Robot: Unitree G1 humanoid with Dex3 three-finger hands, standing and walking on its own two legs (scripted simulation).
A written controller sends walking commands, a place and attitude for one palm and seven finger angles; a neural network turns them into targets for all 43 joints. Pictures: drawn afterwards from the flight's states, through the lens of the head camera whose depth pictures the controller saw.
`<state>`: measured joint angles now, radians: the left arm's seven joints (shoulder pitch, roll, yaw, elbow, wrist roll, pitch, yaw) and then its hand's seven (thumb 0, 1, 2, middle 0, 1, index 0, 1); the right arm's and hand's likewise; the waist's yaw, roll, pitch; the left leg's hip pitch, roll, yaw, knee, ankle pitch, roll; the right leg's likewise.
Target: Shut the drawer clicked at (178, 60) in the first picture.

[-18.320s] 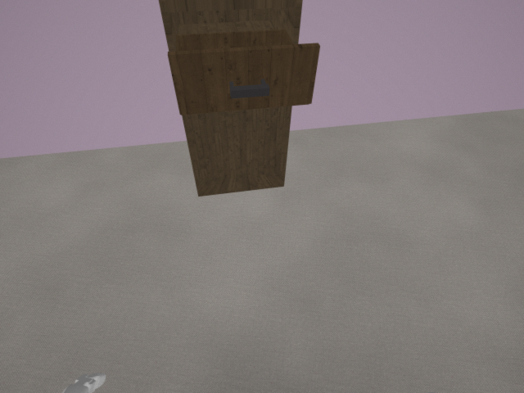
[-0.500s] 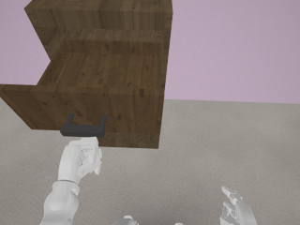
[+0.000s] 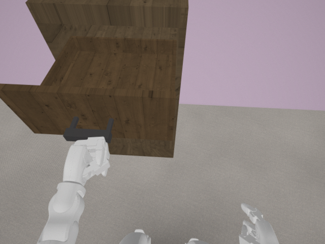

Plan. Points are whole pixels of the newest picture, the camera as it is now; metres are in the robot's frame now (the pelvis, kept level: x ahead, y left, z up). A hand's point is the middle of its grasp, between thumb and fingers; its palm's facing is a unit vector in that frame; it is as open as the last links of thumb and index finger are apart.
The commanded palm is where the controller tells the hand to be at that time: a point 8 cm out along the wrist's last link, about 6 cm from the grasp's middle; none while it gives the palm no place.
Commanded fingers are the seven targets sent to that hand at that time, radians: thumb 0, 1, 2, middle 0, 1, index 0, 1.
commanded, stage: push the drawer shut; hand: left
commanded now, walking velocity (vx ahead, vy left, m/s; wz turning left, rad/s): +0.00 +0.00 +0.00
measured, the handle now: (90, 128) +0.37 +0.20 +0.07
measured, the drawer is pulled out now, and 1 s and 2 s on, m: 0.28 0.16 0.03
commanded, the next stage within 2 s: none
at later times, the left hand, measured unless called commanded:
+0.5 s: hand (110, 134) +0.36 +0.15 +0.05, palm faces -0.04 -1.00 -0.04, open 3.1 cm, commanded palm +0.36 +0.20 +0.06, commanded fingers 0.00 0.90 0.90 -1.40 -1.60 -1.40 -1.60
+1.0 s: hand (114, 118) +0.42 +0.15 +0.05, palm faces -0.03 -1.00 -0.04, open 3.0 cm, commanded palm +0.42 +0.20 +0.06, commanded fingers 0.00 0.90 0.90 -1.40 -1.60 -1.40 -1.60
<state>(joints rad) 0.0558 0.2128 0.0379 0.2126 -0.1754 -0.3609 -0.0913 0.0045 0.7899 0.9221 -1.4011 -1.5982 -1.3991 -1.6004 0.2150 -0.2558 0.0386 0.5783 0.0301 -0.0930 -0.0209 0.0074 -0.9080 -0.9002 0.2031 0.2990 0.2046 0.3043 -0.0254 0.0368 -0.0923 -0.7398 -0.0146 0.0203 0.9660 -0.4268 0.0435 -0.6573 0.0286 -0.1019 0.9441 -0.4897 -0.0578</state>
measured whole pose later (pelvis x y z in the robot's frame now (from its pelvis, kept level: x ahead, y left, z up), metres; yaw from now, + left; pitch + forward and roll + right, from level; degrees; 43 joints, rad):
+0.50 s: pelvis -0.01 +0.00 +0.00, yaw -1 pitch +12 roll -1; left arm -0.31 0.25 0.13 0.60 -0.19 -0.37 -0.13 0.02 0.73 0.93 -1.40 -1.60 -1.40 -1.60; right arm 0.26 -0.27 0.03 0.65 0.04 -0.09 -0.03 0.01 -0.91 -0.90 0.20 0.30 0.20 0.30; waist -0.07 0.03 -0.09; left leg -0.76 0.00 0.03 0.94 -0.39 0.04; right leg -0.68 0.04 -0.09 0.92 -0.45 -0.06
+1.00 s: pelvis -0.02 +0.02 +0.00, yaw -1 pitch +15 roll -2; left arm -0.58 0.27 0.17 0.90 -0.13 -0.44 -0.09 0.00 0.71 0.92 -1.40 -1.60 -1.40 -1.60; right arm 0.28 -0.26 0.04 0.66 0.02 -0.05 -0.01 0.00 -0.91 -0.90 0.20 0.30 0.21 0.30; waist -0.10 0.02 -0.09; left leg -0.84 -0.01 0.04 0.98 -0.40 0.07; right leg -0.76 0.03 -0.09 0.95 -0.45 -0.04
